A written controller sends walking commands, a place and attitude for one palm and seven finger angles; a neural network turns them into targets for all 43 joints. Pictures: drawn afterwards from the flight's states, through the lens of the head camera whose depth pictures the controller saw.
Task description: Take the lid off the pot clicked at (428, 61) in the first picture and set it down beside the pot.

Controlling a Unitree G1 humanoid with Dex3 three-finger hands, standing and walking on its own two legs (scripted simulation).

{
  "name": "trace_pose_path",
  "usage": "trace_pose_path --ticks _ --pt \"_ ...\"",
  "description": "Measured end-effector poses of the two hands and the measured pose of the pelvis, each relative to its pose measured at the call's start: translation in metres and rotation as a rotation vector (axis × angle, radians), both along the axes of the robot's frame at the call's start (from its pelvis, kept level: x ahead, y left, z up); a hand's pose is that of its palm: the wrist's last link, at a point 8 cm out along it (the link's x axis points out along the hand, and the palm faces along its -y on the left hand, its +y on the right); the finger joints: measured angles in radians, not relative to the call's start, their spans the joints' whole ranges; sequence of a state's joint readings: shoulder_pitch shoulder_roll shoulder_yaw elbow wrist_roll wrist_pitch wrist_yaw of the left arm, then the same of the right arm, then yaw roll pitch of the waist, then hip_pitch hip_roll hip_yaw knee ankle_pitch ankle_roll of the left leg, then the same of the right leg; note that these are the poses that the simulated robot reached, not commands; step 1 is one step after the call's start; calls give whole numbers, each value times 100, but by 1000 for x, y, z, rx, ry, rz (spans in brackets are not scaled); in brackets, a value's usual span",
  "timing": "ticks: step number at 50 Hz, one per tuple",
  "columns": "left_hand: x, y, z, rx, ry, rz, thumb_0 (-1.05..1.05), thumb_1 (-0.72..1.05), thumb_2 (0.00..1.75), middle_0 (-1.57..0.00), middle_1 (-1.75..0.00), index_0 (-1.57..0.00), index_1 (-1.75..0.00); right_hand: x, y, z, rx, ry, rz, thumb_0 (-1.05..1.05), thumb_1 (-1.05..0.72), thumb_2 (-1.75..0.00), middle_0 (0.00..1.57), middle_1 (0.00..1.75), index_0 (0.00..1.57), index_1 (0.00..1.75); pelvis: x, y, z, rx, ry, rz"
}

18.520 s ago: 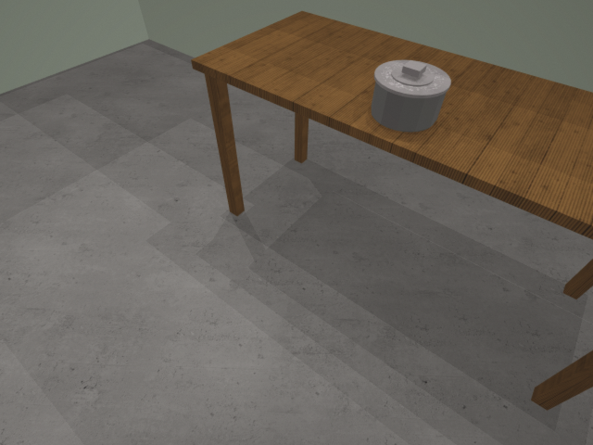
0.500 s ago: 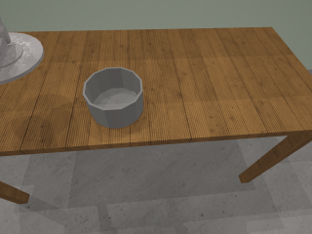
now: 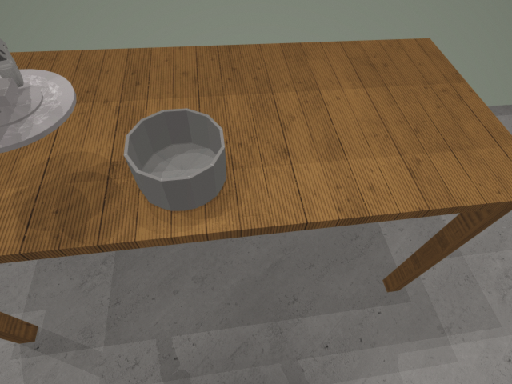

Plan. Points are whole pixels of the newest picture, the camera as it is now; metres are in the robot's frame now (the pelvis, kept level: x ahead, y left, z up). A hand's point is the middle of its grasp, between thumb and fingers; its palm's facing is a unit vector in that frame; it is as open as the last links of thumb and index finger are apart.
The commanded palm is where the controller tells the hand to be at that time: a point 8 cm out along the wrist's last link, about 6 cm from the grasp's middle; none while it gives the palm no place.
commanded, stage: lower the lid onto the table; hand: left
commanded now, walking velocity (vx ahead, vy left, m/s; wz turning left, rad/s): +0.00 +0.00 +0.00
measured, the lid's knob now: out of the picture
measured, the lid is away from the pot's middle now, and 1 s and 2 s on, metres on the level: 0.22 0.22 0.23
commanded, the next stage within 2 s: none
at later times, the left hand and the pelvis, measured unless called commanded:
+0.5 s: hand out of the picture +0.45 +0.34 +0.16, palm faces -0.40 -0.14 -0.91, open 8.2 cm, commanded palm +0.48 +0.34 +0.24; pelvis +0.00 +0.00 +0.00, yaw +0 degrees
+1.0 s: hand (12, 131) +0.46 +0.34 +0.13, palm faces -0.42 -0.15 -0.89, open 8.2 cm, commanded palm +0.48 +0.35 +0.20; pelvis +0.00 +0.00 -0.01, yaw -1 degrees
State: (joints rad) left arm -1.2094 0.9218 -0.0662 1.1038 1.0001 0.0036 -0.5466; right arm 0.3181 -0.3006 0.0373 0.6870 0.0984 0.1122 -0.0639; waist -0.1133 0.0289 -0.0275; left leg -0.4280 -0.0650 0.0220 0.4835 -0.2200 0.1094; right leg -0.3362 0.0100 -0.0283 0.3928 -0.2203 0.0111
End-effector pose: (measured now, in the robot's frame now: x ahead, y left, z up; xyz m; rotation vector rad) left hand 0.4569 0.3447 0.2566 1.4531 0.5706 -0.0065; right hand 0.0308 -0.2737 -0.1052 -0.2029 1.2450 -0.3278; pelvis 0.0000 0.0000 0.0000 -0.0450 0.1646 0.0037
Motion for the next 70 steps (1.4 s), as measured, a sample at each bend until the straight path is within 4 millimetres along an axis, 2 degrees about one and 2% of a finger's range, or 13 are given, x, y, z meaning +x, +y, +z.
trace_pose_path --ticks 13,22,45,54,60,70 --pt "-10 10 -18 -8 34 5 1 27 87 -85 -110 -50 -89 11 0 -1 -2 -11 21 1 -91 -90 20 29 20 30 -2 1 -2 -3 5 5" --pt "-9 3 -32 -5 56 -52 1 27 87 -85 -110 -50 -89 15 0 1 -21 -20 33 1 -91 -90 20 29 20 30 -3 2 -2 -6 8 11" --pt "8 -1 -63 -24 88 -74 1 28 87 -85 -110 -50 -89 -14 1 -3 -26 59 -20 1 -91 -90 20 29 20 30 2 4 -5 -8 39 -7" --pt "8 3 -72 -43 74 -70 1 28 87 -85 -110 -50 -89 -13 -3 -1 -40 53 -33 1 -91 -90 20 29 20 30 3 2 -7 -10 47 -14" --pt "2 10 -83 -36 105 -47 1 28 87 -85 -110 -50 -89 -10 -4 -2 -42 54 -30 1 -91 -90 20 29 20 30 2 2 -8 -12 51 -15" --pt "-8 8 -91 -42 103 -80 1 28 87 -85 -110 -50 -89 -8 -3 -4 -52 51 -17 1 -91 -90 20 29 20 30 -2 2 -11 -16 53 -7"
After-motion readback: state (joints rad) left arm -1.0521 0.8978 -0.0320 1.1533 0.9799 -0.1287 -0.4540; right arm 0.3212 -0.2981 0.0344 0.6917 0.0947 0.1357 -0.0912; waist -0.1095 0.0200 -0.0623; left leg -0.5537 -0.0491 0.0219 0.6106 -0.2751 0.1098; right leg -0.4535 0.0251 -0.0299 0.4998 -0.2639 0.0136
